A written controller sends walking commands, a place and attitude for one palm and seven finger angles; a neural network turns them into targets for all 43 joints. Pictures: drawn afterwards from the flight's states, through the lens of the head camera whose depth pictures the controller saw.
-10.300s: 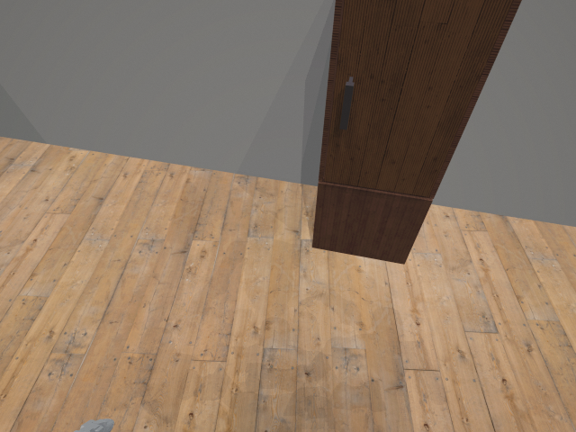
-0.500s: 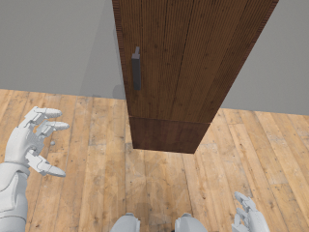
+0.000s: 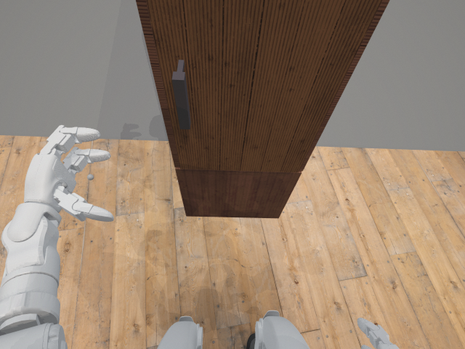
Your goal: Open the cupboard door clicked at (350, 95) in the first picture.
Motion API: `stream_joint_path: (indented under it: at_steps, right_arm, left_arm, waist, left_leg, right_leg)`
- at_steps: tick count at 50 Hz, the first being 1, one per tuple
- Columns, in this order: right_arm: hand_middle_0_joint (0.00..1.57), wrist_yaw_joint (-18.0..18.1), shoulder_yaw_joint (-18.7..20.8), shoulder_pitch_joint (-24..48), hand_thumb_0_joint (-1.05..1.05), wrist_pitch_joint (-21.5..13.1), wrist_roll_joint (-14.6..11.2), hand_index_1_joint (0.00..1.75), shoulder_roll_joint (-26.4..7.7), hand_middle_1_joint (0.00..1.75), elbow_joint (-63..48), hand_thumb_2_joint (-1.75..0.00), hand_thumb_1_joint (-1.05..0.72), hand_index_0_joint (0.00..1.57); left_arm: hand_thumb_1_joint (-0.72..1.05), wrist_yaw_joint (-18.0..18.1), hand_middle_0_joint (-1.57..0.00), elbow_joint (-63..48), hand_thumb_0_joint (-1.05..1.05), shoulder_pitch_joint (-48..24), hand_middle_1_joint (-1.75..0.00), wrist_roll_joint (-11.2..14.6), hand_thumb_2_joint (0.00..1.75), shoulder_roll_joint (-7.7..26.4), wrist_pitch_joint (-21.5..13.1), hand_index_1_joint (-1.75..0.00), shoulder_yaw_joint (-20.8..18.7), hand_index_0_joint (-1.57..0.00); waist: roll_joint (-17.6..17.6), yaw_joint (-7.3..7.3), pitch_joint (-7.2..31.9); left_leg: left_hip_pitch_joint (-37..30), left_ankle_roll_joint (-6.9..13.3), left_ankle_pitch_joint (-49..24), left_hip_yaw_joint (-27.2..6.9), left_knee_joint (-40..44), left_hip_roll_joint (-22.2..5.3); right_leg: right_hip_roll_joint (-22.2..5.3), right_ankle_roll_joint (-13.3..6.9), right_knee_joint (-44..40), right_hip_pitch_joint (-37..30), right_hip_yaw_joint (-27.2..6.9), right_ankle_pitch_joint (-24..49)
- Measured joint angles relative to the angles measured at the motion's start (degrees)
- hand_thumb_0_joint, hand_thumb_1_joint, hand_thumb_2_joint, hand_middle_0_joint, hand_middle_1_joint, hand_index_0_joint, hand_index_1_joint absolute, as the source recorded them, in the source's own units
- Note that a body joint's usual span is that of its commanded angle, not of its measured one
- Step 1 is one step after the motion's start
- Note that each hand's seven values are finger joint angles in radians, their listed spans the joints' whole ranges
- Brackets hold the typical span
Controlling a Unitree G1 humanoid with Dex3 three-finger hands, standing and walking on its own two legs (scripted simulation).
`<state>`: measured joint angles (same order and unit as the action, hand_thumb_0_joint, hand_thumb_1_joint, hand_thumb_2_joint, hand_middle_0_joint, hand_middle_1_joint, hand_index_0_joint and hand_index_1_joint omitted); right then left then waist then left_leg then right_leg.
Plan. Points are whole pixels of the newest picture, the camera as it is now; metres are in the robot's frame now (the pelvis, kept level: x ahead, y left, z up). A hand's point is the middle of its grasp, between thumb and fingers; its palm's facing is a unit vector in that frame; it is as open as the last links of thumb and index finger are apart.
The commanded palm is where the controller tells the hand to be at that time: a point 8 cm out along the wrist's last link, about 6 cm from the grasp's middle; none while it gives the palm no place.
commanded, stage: move the hooked fingers beside the handle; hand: left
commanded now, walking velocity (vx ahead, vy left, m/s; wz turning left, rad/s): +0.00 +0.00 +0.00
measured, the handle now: (183, 96) +0.57 +0.11 +0.05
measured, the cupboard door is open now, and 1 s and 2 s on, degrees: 0 0 0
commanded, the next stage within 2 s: slide the fingers in behind the handle in 1.74 s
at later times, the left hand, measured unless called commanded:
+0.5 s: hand (119, 142) +0.46 +0.21 +0.04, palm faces -0.02 -1.00 +0.00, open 14.0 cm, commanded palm +0.44 +0.26 +0.05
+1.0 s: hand (145, 113) +0.53 +0.18 +0.04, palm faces -0.01 -1.00 +0.00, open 14.0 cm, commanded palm +0.50 +0.22 +0.04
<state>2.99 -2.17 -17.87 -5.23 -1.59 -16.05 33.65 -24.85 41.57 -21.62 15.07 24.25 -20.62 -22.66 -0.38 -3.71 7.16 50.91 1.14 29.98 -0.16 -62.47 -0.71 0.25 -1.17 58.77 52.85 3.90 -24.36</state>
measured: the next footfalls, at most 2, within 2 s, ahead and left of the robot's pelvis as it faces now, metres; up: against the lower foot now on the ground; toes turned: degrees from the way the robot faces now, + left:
none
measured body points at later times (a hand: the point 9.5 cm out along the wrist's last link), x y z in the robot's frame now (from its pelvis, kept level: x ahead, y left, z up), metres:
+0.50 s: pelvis +0.00 +0.01 -0.01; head +0.12 +0.03 +0.43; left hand +0.45 +0.27 +0.05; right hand +0.06 -0.26 -0.12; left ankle +0.00 +0.10 -0.66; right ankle +0.04 -0.11 -0.66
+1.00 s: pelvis +0.00 +0.01 -0.02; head +0.15 +0.02 +0.40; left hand +0.52 +0.23 +0.04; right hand -0.01 -0.26 -0.13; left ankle +0.00 +0.10 -0.66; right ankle +0.04 -0.11 -0.66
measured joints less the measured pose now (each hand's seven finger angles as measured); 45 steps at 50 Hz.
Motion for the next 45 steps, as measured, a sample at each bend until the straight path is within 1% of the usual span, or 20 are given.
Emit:
stream_joint_path:
  at_steps: [12, 19, 30, 33, 37, 45]
  right_arm:
    - [0.20, -0.7, 0.1, -0.2, 0.01, 2.3, 0.4, 0.30, 0.4, 0.30, 0.6, -0.90, -0.90, 0.21]
    - [0.20, -1.2, 0.1, -0.5, 0.01, 3.5, 0.7, 0.30, 0.5, 0.30, 1.3, -0.90, -0.90, 0.21]
    - [0.20, -2.3, 0.0, -1.6, 0.01, 6.0, 1.6, 0.30, 1.0, 0.30, 1.7, -0.90, -0.90, 0.21]
    - [0.20, -2.5, -0.2, -1.9, 0.01, 6.7, 1.9, 0.30, 1.0, 0.30, 1.7, -0.90, -0.90, 0.21]
    - [0.20, -2.7, -0.4, -2.3, 0.01, 7.3, 2.2, 0.30, 1.0, 0.30, 1.7, -0.90, -0.90, 0.21]
    - [0.20, -2.9, -0.8, -2.9, 0.01, 8.2, 2.8, 0.30, 0.5, 0.30, 1.9, -0.90, -0.90, 0.21]
  left_arm:
    - [-0.50, 2.1, -0.30, 7.2, -0.02, -7.7, -1.20, -2.4, 0.30, 0.9, -1.1, -1.20, -0.2, -0.30]
    - [-0.50, 3.6, -0.30, 11.1, -0.02, -12.9, -1.20, -3.7, 0.30, 0.8, -2.0, -1.20, 1.2, -0.29]
    - [-0.50, 7.8, -0.30, 16.8, -0.02, -19.4, -1.20, -6.4, 0.30, 0.4, -3.2, -1.20, 1.5, -0.30]
    - [-0.50, 8.6, -0.30, 18.5, -0.02, -21.1, -1.20, -7.4, 0.30, 0.9, -3.6, -1.20, 0.6, -0.30]
    - [-0.50, 9.4, -0.30, 20.9, -0.02, -23.5, -1.20, -8.0, 0.30, 1.9, -4.4, -1.20, 0.2, -0.30]
    - [-0.50, 10.5, -0.30, 26.0, -0.02, -29.9, -1.20, -9.5, 0.30, 4.4, -4.2, -1.20, -0.5, -0.30]
  waist:
    - [0.2, -1.29, 0.2]
    - [0.0, -1.81, 0.2]
    - [-0.5, -3.42, 0.4]
    - [-0.5, -4.10, 0.4]
    - [-0.7, -4.81, 0.2]
    - [-0.9, -6.62, -0.3]
  left_leg:
    - [2.0, 0.2, 0.3, 0.2, -0.9, -0.2]
    - [3.5, 0.4, 0.5, 0.2, -1.6, -0.1]
    - [5.1, 0.7, 0.7, 0.5, -2.2, -0.1]
    - [5.8, 0.7, 0.8, 0.6, -2.6, -0.2]
    - [6.6, 0.6, 0.9, 0.6, -3.1, -0.3]
    - [9.6, 0.5, 1.0, 0.1, -4.5, -0.5]
  right_leg:
    - [0.2, 0.2, 0.4, 1.9, -0.2, 0.0]
    - [0.1, 0.5, 0.9, 3.2, -0.2, 0.0]
    - [0.1, 0.7, 1.5, 5.0, -0.5, 0.0]
    - [0.2, 0.7, 1.9, 5.7, -0.6, -0.1]
    - [0.3, 0.6, 2.3, 6.5, -0.6, -0.1]
    - [0.4, 0.4, 3.4, 9.3, -0.1, -0.1]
